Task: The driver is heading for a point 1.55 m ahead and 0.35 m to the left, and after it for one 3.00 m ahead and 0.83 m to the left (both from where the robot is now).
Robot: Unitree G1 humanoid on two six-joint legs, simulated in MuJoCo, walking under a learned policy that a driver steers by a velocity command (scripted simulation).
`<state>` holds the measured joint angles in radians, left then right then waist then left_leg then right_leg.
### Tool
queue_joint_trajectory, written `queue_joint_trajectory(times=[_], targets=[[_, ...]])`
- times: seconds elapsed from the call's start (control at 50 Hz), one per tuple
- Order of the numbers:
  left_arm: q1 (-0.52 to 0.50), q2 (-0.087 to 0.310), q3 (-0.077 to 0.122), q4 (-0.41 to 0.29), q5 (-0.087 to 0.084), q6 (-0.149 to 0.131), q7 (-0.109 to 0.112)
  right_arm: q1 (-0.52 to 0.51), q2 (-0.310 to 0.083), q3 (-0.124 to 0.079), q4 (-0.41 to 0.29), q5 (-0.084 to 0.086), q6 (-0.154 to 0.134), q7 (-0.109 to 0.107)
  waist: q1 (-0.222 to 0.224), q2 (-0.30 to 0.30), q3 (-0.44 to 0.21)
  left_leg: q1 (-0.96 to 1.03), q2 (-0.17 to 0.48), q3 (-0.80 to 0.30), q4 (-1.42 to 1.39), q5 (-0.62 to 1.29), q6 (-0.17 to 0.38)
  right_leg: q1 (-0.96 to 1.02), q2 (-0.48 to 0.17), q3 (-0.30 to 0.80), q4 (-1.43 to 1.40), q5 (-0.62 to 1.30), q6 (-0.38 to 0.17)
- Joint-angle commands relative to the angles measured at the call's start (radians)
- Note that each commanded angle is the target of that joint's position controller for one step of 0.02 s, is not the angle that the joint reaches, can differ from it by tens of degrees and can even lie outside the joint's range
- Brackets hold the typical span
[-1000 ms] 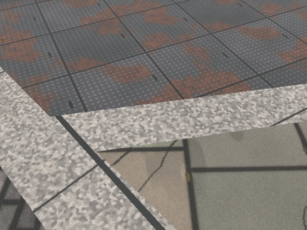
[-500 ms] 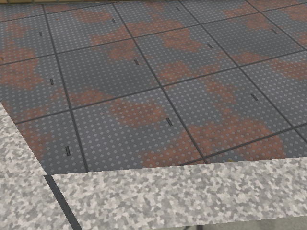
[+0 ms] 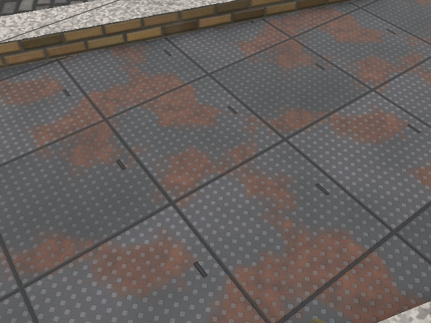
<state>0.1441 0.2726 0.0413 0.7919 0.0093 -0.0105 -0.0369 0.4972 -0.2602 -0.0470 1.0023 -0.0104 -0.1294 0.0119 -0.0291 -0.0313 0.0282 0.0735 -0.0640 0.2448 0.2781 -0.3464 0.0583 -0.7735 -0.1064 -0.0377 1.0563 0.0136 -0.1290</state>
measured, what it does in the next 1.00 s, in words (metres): goes down, turning left: right foot, then left foot 0.16 m lower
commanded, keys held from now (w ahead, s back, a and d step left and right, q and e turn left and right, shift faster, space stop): w+e+shift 0.06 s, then w+q+shift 0.94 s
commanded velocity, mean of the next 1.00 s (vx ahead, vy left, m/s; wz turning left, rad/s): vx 1.00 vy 0.00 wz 0.47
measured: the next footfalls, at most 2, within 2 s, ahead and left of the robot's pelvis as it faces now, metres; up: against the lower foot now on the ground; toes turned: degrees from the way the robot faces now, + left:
right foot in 0.14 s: +0.30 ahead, -0.06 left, +0.00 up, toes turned -11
left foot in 0.58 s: +0.68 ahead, +0.06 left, -0.16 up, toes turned +14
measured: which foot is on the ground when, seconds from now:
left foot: down 0.00-0.14, up 0.16-0.56, down 0.58-0.90, up 0.92-1.00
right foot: up 0.00-0.12, down 0.14-0.56, up 0.58-0.88, down 0.90-1.00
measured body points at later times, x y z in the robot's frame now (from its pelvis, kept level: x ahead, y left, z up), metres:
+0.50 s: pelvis +0.46 +0.00 -0.07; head +0.48 +0.01 +0.38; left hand +0.40 +0.26 -0.21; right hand +0.62 -0.24 -0.19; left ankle +0.63 +0.10 -0.77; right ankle +0.26 -0.05 -0.73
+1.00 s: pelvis +0.97 +0.06 -0.18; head +0.98 +0.06 +0.27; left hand +0.98 +0.36 -0.27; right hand +1.17 -0.17 -0.30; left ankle +0.79 +0.08 -0.77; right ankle +1.10 -0.05 -0.89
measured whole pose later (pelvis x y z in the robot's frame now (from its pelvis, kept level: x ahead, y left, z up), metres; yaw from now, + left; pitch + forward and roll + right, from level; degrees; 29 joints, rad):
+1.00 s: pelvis +0.97 +0.06 -0.18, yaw +31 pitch +0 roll -1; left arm 0.14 0.24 0.03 0.78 0.05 -0.10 0.01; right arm 0.30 -0.34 -0.09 0.85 -0.01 -0.05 0.02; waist -0.03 0.04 0.02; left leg -0.36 -0.07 -0.06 1.37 -0.35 0.15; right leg -0.39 -0.07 -0.01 0.64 -0.28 0.05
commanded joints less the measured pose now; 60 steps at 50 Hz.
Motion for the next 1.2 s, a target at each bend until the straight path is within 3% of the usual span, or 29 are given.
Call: queue_joint_trajectory(times=[0.02,0.06,0.12,0.14,0.16,0.18,0.2,0.22,0.24,0.3,0.36,0.42,0.5,0.56,0.58,0.6,0.62,0.64,0.66,0.68,0.74,0.84,0.88,0.9,0.92,0.94,0.98,1.02,1.2], targets=[[-0.094,0.003,-0.018,-0.08,0.001,-0.017,-0.027,-0.096,-0.075,0.006,-0.075,0.01,-0.027,-0.016,0.053,0.043,0.16,-0.253,0.196,0.034,-0.144,0.752,-0.06,0.158,0.039,-0.104,-0.273,0.17,-0.019],[-0.069,0.028,-0.01,-0.064,0.008,-0.024,-0.047,-0.068,-0.127,-0.001,-0.071,0.006,-0.017,-0.039,0.077,0.085,0.099,-0.201,0.214,0.075,-0.06,1.036,-0.075,0.333,0.127,-0.178,-0.306,0.176,-0.034],[0.577,0.167,0.064,0.162,0.025,-0.012,-0.004,-0.269,-0.217,-0.019,-0.134,0.016,-0.002,-0.06,0.403,0.161,-0.175,-0.417,0.283,0.018,0.538,1.433,-0.054,1.014,0.195,-0.077,-0.104,0.047,-0.123],[0.761,0.242,0.105,0.219,0.023,-0.003,0.023,-0.391,-0.247,-0.039,-0.135,0.025,0.013,-0.051,0.527,0.056,-0.167,-0.575,0.18,0.001,1.064,0.958,-0.027,1.167,0.129,0.024,-0.225,-0.05,-0.198],[0.589,0.25,0.095,0.196,0.012,-0.017,0.024,-0.303,-0.063,-0.001,-0.147,-0.003,0.008,-0.037,0.339,-0.275,-0.077,-0.806,-0.006,-0.099,1.475,-0.228,0.006,1.144,0.02,0.151,-0.355,0.009,-0.195],[0.448,0.223,0.072,0.133,0.022,-0.041,0.017,-0.098,0.01,0.026,-0.181,0.02,-0.005,-0.042,0.157,-0.207,-0.142,-0.919,0.002,-0.367,1.462,-0.223,0.057,1.112,-0.154,0.434,-0.453,0.068,-0.232],[0.398,0.193,0.075,0.12,0.019,-0.05,0.019,-0.11,-0.055,0.014,-0.178,0.017,-0.005,-0.039,0.128,-0.073,-0.087,-0.939,0.037,-0.336,1.374,-0.113,0.052,0.956,-0.236,0.579,-0.682,-0.19,-0.242],[0.257,0.138,0.063,0.095,0.013,-0.057,0.024,-0.145,-0.102,-0.004,-0.167,-0.001,0.02,-0.032,0.045,0.092,0.045,-0.855,0.109,-0.335,1.244,-0.015,0.043,0.684,-0.232,0.544,-0.783,-0.444,-0.208],[0.179,0.12,0.057,0.08,0.017,-0.079,0.018,-0.143,-0.095,-0.012,-0.154,-0.023,0.049,-0.026,-0.009,0.093,0.109,-0.768,0.157,-0.364,1.142,0.031,0.021,0.478,-0.228,0.528,-0.753,-0.513,-0.197],[0.215,0.126,0.058,0.146,0.029,-0.145,0.016,-0.174,-0.027,-0.009,-0.144,-0.048,0.143,0.009,-0.016,0.095,0.149,-0.643,0.202,-0.325,0.965,0.208,-0.004,0.281,-0.15,0.283,-0.727,-0.403,-0.109],[0.175,0.071,0.042,0.178,0.005,-0.201,0.025,-0.323,0.005,-0.007,-0.19,-0.018,0.102,0.061,-0.016,0.061,0.126,-0.411,0.133,-0.217,0.488,0.835,0.021,0.148,0.019,-0.041,-0.691,-0.498,0.02],[0.248,0.046,0.027,0.193,0.005,-0.192,0.041,-0.359,-0.005,-0.008,-0.147,-0.001,0.08,0.079,0.039,0.005,0.079,-0.413,0.114,-0.174,0.39,1.044,0.064,0.356,0.015,-0.142,-0.573,-0.443,0.051],[0.402,0.067,0.016,0.231,0.04,-0.14,0.074,-0.519,-0.027,-0.005,-0.181,-0.057,0.074,0.055,0.127,0.033,0.187,-0.633,0.078,-0.073,0.22,0.802,0.076,0.722,-0.04,-0.155,-0.385,-0.146,0.053],[0.359,0.095,0.019,0.222,0.017,-0.095,0.098,-0.143,-0.102,-0.038,-0.073,-0.067,0.083,0.035,-0.044,-0.028,0.022,-0.225,0.053,-0.086,0.167,0.622,0.145,0.651,-0.091,-0.147,0.149,0.438,0.059],[0.25,0.1,0.028,0.203,0.011,-0.081,0.097,0.107,-0.17,-0.076,-0.003,-0.055,0.089,0.038,-0.206,0.049,-0.048,0.048,0.101,-0.203,0.135,0.613,0.252,0.422,-0.011,-0.17,0.672,0.255,0.086],[0.074,0.04,0.018,0.136,0.03,-0.1,0.071,0.232,-0.228,-0.094,0.035,-0.014,0.096,0.042,-0.261,0.231,-0.021,0.297,0.155,-0.259,0.282,0.84,0.284,0.002,0.152,-0.164,1.002,-0.633,0.073],[0.032,0.0,-0.008,-0.008,0.018,-0.124,0.073,0.26,-0.239,-0.08,0.056,-0.012,0.086,0.035,-0.177,0.247,-0.139,0.562,0.28,-0.486,0.404,0.988,0.316,-0.327,0.083,0.004,0.916,-0.613,0.068],[-0.004,0.056,-0.01,-0.034,0.03,-0.14,0.068,0.228,-0.184,-0.066,0.026,-0.002,0.081,0.027,-0.168,0.051,-0.199,0.578,0.299,-0.617,0.308,0.689,0.309,-0.373,0.04,0.082,0.718,-0.49,0.055],[0.015,0.07,-0.014,-0.056,0.021,-0.155,0.052,0.107,-0.218,-0.082,-0.005,-0.019,0.091,-0.005,-0.107,0.106,-0.186,0.476,0.413,-0.898,0.115,0.21,0.404,-0.445,0.04,0.141,0.612,-0.457,0.096],[-0.04,0.111,0.001,-0.053,0.041,-0.133,0.044,-0.039,-0.179,-0.067,-0.05,-0.017,0.089,-0.038,-0.017,-0.044,-0.039,0.178,0.403,-0.916,0.002,0.107,0.373,-0.349,-0.014,0.15,0.419,-0.417,0.15],[-0.118,0.102,-0.007,-0.094,0.058,-0.081,0.024,-0.182,-0.154,-0.046,-0.116,-0.011,0.042,-0.036,0.07,-0.085,0.152,-0.467,0.257,-0.723,-0.079,0.401,0.332,0.119,-0.053,0.123,-0.082,-0.327,0.231],[-0.024,0.074,-0.012,-0.074,0.003,-0.086,0.032,-0.156,-0.195,-0.077,-0.123,0.021,0.032,0.01,0.053,0.039,0.022,-0.46,0.062,-0.554,0.115,0.654,0.184,0.587,0.083,0.018,-0.418,-0.028,0.156],[0.247,0.135,0.024,-0.007,0.01,-0.094,0.051,-0.181,-0.237,-0.086,-0.131,0.008,0.034,0.01,0.219,0.004,-0.16,-0.423,0.01,-0.518,0.522,0.761,0.121,0.888,0.121,0.007,-0.466,-0.118,0.141],[0.465,0.22,0.051,0.024,0.035,-0.096,0.065,-0.244,-0.149,-0.062,-0.172,0.003,0.022,0.011,0.325,-0.058,-0.289,-0.563,-0.043,-0.47,0.879,0.534,0.095,1.106,-0.049,0.175,-0.473,-0.34,0.116],[0.443,0.276,0.058,0.012,0.067,-0.093,0.064,-0.186,-0.016,-0.03,-0.247,0.034,0.022,0.005,0.206,-0.326,-0.394,-0.755,-0.104,-0.389,1.186,-0.149,0.081,1.187,-0.358,0.734,-0.689,-0.549,0.055],[0.307,0.258,0.067,-0.001,0.056,-0.087,0.053,-0.163,-0.061,-0.023,-0.276,0.029,0.036,-0.004,0.129,-0.323,-0.316,-0.9,-0.028,-0.354,1.259,-0.082,0.096,1.107,-0.376,0.937,-0.819,-0.789,-0.007],[0.17,0.092,0.038,-0.01,0.044,-0.083,0.043,-0.262,-0.083,-0.025,-0.264,-0.007,0.073,0.01,0.112,-0.068,-0.036,-0.932,0.088,-0.315,1.193,0.036,0.09,0.833,-0.279,0.586,-0.789,-0.689,0.014],[0.222,0.037,0.02,0.053,0.038,-0.087,0.048,-0.315,-0.027,-0.016,-0.31,-0.028,0.098,0.043,0.072,-0.091,0.008,-0.897,0.134,-0.319,1.159,0.047,0.075,0.71,-0.212,0.348,-0.812,-0.471,0.054],[0.219,0.127,0.031,0.097,0.007,-0.144,0.023,-0.527,-0.045,0.025,-0.428,-0.029,0.099,0.085,0.014,0.004,0.108,-0.627,0.101,-0.173,0.488,0.369,0.078,0.585,-0.127,-0.122,-1.083,0.096,0.028]])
